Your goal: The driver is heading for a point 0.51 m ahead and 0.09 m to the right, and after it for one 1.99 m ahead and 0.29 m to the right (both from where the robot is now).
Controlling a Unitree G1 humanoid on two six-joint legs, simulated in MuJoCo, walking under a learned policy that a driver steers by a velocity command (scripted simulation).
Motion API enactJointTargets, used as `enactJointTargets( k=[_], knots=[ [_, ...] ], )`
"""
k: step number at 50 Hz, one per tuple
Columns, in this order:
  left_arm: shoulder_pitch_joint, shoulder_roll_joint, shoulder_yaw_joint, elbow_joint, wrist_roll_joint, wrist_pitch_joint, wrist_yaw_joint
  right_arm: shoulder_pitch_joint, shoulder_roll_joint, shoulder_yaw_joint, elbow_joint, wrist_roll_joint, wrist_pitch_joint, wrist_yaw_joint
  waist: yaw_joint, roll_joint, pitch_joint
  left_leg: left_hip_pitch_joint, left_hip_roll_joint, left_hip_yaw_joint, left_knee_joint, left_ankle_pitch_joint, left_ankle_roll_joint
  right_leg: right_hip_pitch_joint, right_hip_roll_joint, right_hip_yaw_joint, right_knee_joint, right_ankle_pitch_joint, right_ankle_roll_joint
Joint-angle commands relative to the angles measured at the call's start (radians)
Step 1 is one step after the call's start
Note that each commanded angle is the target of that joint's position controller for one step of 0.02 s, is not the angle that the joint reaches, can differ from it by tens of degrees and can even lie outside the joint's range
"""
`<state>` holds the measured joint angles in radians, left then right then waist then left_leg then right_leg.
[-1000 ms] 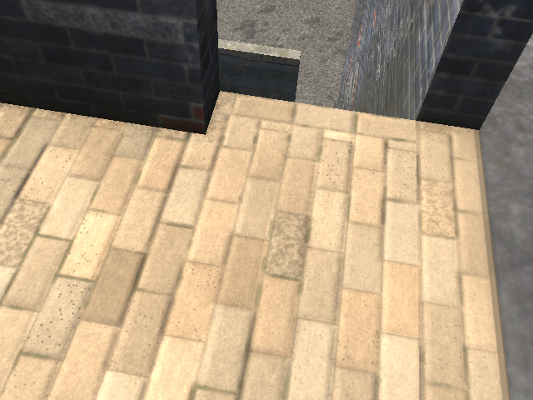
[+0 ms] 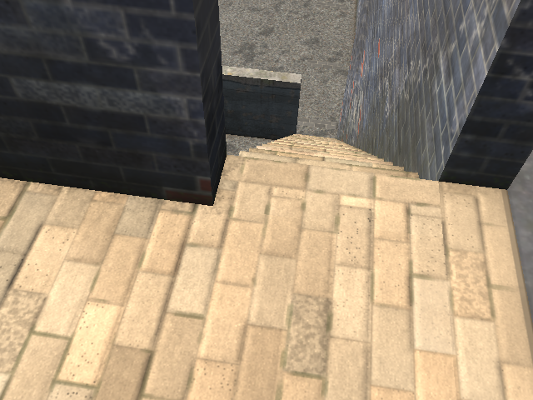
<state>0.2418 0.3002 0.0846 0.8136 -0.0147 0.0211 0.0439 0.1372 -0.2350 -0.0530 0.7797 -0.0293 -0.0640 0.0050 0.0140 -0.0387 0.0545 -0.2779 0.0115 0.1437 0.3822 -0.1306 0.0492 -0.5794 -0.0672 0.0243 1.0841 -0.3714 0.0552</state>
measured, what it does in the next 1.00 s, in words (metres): walks ahead, turning right: right foot, then left foot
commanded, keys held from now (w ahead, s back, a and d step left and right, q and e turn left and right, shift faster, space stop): e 0.34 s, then no key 0.28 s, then w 0.30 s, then w+q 0.08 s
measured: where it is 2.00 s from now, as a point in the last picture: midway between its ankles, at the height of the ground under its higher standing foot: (342, 375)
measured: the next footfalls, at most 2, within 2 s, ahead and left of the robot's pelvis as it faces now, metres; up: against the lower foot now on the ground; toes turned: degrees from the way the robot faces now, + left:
right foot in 0.24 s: +0.10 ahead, -0.15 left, +0.00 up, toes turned -12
left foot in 0.68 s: +0.14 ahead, +0.08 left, +0.00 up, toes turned -17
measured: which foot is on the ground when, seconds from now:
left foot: down 0.00-0.26, up 0.28-0.66, down 0.68-1.00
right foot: up 0.00-0.22, down 0.24-0.70, up 0.72-1.00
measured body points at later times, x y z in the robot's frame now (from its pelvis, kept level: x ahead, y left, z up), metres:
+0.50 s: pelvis +0.05 -0.05 +0.00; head +0.09 -0.09 +0.45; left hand +0.28 +0.18 -0.08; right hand +0.13 -0.36 -0.12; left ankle +0.10 +0.10 -0.67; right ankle +0.06 -0.14 -0.74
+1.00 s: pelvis +0.14 -0.08 +0.00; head +0.15 -0.09 +0.45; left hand +0.39 +0.11 -0.09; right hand +0.05 -0.35 -0.14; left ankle +0.11 +0.09 -0.74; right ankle +0.16 -0.21 -0.73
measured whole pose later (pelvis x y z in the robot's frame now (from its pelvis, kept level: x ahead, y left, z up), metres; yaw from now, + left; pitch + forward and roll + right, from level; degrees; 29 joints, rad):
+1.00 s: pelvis +0.14 -0.08 +0.00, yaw -16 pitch +2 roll +0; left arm 0.15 0.28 0.06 0.71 -0.02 -0.06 -0.02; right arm 0.38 -0.28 -0.07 0.92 0.03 -0.04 0.00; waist -0.08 0.00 -0.01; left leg -0.09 0.05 -0.03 0.38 -0.32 -0.03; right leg -0.39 -0.02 -0.02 0.56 -0.24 -0.01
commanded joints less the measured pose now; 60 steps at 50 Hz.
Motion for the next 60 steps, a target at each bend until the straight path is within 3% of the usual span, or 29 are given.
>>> enactJointTargets(
  k=[1, 9, 11, 12, 13, 14, 15, 16, 18, 21, 25, 31, 33, 34, 35, 36, 37, 38, 40, 44, 47, 50, 51, 52, 53, 54, 55, 57, 60],
  knots=[
    [0.064, 0.041, 0.012, -0.071, 0.009, 0.011, -0.004, -0.07, -0.15, -0.038, -0.052, 0.006, -0.008, -0.026, 0.025, 0.141, -0.11, 0.03, 0.296, -0.119, -0.179, 0.239, 0.198, 0.067, -0.05, 0.024, -0.086, 0.106, 0.002],
    [-0.07, 0.067, 0.019, -0.179, 0.003, 0.029, -0.055, -0.049, -0.225, -0.062, -0.023, 0.042, 0.051, -0.031, -0.014, 0.138, -0.097, 0.156, 0.347, -0.077, -0.085, 0.166, 0.155, 0.133, -0.017, -0.064, -0.366, 0.05, -0.047],
    [-0.039, 0.068, 0.026, -0.181, 0.005, 0.028, -0.061, -0.05, -0.222, -0.064, -0.014, 0.06, 0.061, -0.031, 0.012, 0.129, -0.111, 0.16, 0.32, -0.039, 0.021, 0.158, 0.094, 0.234, 0.024, -0.104, -0.537, 0.149, -0.086],
    [-0.003, 0.103, 0.04, -0.174, 0.01, 0.025, -0.052, 0.008, -0.195, -0.059, 0.01, 0.056, 0.064, -0.028, 0.016, 0.077, -0.125, 0.122, 0.272, 0.0, 0.126, 0.106, 0.034, 0.334, 0.041, -0.076, -0.63, 0.286, -0.118],
    [0.053, 0.216, 0.073, -0.177, 0.013, 0.02, -0.032, 0.016, -0.147, -0.046, -0.001, 0.024, 0.062, -0.023, 0.012, -0.137, -0.152, -0.06, 0.165, 0.09, 0.407, -0.075, -0.055, 0.501, -0.118, 0.163, -0.69, 0.658, -0.19],
    [0.055, 0.298, 0.081, -0.2, 0.034, 0.009, -0.028, -0.049, -0.114, -0.031, -0.067, -0.001, 0.058, -0.025, 0.01, -0.326, -0.168, -0.371, 0.003, 0.03, 0.666, -0.547, -0.129, 0.607, -0.327, 0.494, -0.702, 0.854, -0.407],
    [0.074, 0.228, 0.064, -0.206, 0.041, -0.015, -0.041, -0.111, -0.161, -0.044, -0.065, 0.009, 0.057, -0.024, 0.066, -0.146, -0.241, -0.402, 0.006, -0.146, 0.82, -0.561, -0.119, 0.61, -0.313, 0.464, -0.711, 0.828, -0.439],
    [0.042, 0.213, 0.056, -0.204, 0.036, -0.033, -0.043, -0.115, -0.164, -0.048, -0.068, 0.035, 0.059, -0.023, 0.039, -0.103, -0.218, -0.42, 0.019, -0.177, 0.845, -0.477, -0.099, 0.588, -0.264, 0.371, -0.709, 0.781, -0.39],
    [-0.067, 0.155, 0.039, -0.221, 0.002, -0.034, -0.031, -0.079, -0.177, -0.055, -0.038, 0.028, 0.065, -0.039, -0.012, -0.046, -0.185, -0.418, 0.049, -0.199, 0.78, -0.333, -0.094, 0.534, -0.193, 0.276, -0.71, 0.659, -0.3],
    [-0.097, 0.126, 0.021, -0.235, 0.019, -0.03, -0.019, -0.031, -0.159, -0.053, -0.015, 0.033, 0.07, -0.037, -0.038, -0.071, -0.209, -0.301, 0.026, -0.181, 0.739, -0.236, -0.112, 0.466, -0.149, 0.207, -0.721, 0.691, -0.294],
    [-0.089, 0.127, 0.017, -0.221, 0.022, -0.025, -0.011, -0.06, -0.124, -0.034, -0.016, 0.033, 0.076, -0.035, -0.012, -0.087, -0.185, -0.225, 0.031, -0.182, 0.521, -0.214, -0.127, 0.452, -0.142, 0.204, -0.727, 0.572, -0.293],
    [-0.112, 0.109, 0.0, -0.19, 0.026, -0.016, -0.027, -0.043, -0.135, -0.031, -0.006, 0.037, 0.07, -0.022, 0.0, -0.104, -0.126, -0.055, 0.018, -0.153, 0.266, -0.211, -0.105, 0.367, -0.133, 0.25, -0.705, 0.417, -0.286],
    [-0.105, 0.065, -0.02, -0.168, 0.014, -0.016, -0.028, 0.019, -0.106, -0.02, 0.022, 0.027, 0.057, -0.008, -0.04, -0.07, -0.14, 0.11, -0.002, -0.116, 0.034, -0.051, -0.073, 0.304, -0.077, 0.232, -0.7, 0.111, -0.224],
    [-0.076, 0.057, -0.024, -0.155, 0.022, -0.02, -0.03, 0.052, -0.135, -0.024, 0.035, 0.017, 0.052, -0.007, -0.03, -0.037, -0.142, 0.185, 0.042, -0.168, 0.053, -0.063, -0.046, 0.239, -0.028, 0.217, -0.665, -0.048, -0.182],
    [-0.079, 0.032, -0.031, -0.166, 0.036, -0.026, -0.033, 0.105, -0.203, -0.037, 0.037, 0.018, 0.048, -0.012, -0.022, 0.094, -0.131, 0.22, 0.169, -0.309, 0.017, -0.139, 0.021, 0.143, 0.059, 0.137, -0.507, -0.184, -0.136],
    [-0.115, 0.034, -0.027, -0.202, 0.02, -0.036, -0.032, 0.157, -0.28, -0.06, 0.07, 0.026, 0.046, -0.007, -0.034, 0.302, -0.083, 0.158, 0.282, -0.534, -0.126, -0.479, 0.158, 0.034, 0.162, -0.036, -0.349, -0.187, -0.089],
    [-0.191, 0.108, -0.008, -0.215, 0.001, -0.049, -0.03, 0.138, -0.261, -0.058, 0.048, 0.02, 0.033, -0.009, -0.088, 0.298, 0.023, 0.117, 0.355, -0.686, -0.238, -0.616, 0.225, -0.058, 0.114, 0.0, -0.2, -0.191, -0.076],
    [-0.203, 0.129, 0.009, -0.218, -0.015, -0.058, -0.029, 0.133, -0.233, -0.05, 0.051, 0.016, 0.02, -0.019, -0.079, 0.263, 0.055, 0.128, 0.365, -0.702, -0.25, -0.611, 0.225, -0.13, 0.081, 0.038, -0.09, -0.169, -0.078],
    [-0.158, 0.093, 0.009, -0.196, -0.004, -0.068, -0.037, 0.121, -0.201, -0.042, 0.052, 0.043, 0.0, -0.028, -0.056, 0.209, 0.041, 0.21, 0.317, -0.603, -0.235, -0.503, 0.182, -0.198, 0.033, 0.046, -0.062, -0.073, -0.076],
    [-0.206, -0.005, -0.018, -0.192, 0.004, -0.099, -0.059, 0.136, -0.187, -0.042, 0.06, 0.049, -0.002, -0.028, -0.079, 0.188, -0.019, 0.166, 0.196, -0.344, -0.22, -0.205, 0.119, 0.012, 0.04, -0.051, -0.326, 0.084, -0.06],
    [-0.2, 0.013, -0.014, -0.192, -0.007, -0.1, -0.067, 0.171, -0.224, -0.051, 0.068, 0.059, 0.002, -0.014, -0.079, 0.2, -0.022, 0.086, 0.205, -0.324, -0.195, -0.191, 0.135, 0.177, 0.063, -0.084, -0.47, 0.092, -0.056],
    [-0.035, 0.061, 0.013, -0.139, -0.014, -0.098, -0.057, 0.156, -0.204, -0.04, 0.068, 0.064, 0.008, -0.005, 0.016, 0.155, -0.041, -0.048, 0.192, -0.343, -0.095, -0.209, 0.101, 0.457, 0.087, -0.086, -0.604, 0.187, -0.077],
    [0.081, 0.097, 0.03, -0.115, -0.016, -0.098, -0.045, 0.137, -0.157, -0.024, 0.063, 0.054, 0.003, -0.002, 0.077, 0.129, -0.083, -0.131, 0.142, -0.301, 0.045, -0.177, 0.061, 0.615, 0.038, -0.028, -0.621, 0.169, -0.1],
    [0.217, 0.191, 0.054, -0.104, 0.008, -0.099, -0.028, 0.115, -0.058, 0.005, 0.027, 0.038, -0.006, 0.003, 0.128, -0.106, -0.171, -0.329, 0.027, -0.183, 0.428, -0.268, -0.019, 0.814, -0.204, 0.282, -0.722, 0.018, -0.179],
    [0.276, 0.247, 0.064, -0.092, 0.028, -0.104, -0.04, 0.123, -0.08, -0.002, -0.01, 0.064, -0.025, -0.009, 0.122, -0.263, -0.21, -0.486, -0.037, -0.214, 0.691, -0.439, -0.028, 0.799, -0.368, 0.657, -0.874, -0.231, -0.301],
    [0.209, 0.168, 0.038, -0.097, 0.024, -0.117, -0.047, 0.129, -0.162, -0.026, -0.002, 0.083, -0.029, -0.011, 0.09, -0.171, -0.127, -0.536, 0.025, -0.297, 0.82, -0.383, -0.006, 0.718, -0.359, 0.627, -0.893, -0.33, -0.304],
    [0.144, 0.103, 0.018, -0.104, 0.013, -0.125, -0.049, 0.122, -0.178, -0.033, 0.004, 0.086, -0.027, -0.006, 0.058, -0.152, -0.05, -0.558, 0.052, -0.297, 0.834, -0.286, 0.011, 0.657, -0.307, 0.494, -0.903, -0.279, -0.266],
    [0.051, 0.06, 0.004, -0.105, 0.015, -0.134, -0.053, 0.117, -0.153, -0.038, 0.021, 0.066, -0.017, -0.007, 0.015, -0.096, 0.006, -0.519, 0.092, -0.295, 0.782, -0.142, 0.007, 0.568, -0.228, 0.273, -0.934, -0.011, -0.213],
    [0.046, 0.046, 0.004, -0.086, 0.027, -0.143, -0.045, 0.119, -0.104, -0.033, 0.029, 0.064, 0.004, 0.001, -0.002, -0.063, -0.005, -0.469, 0.101, -0.267, 0.757, -0.026, -0.011, 0.536, -0.176, 0.065, -0.943, 0.305, -0.186]
  ],
)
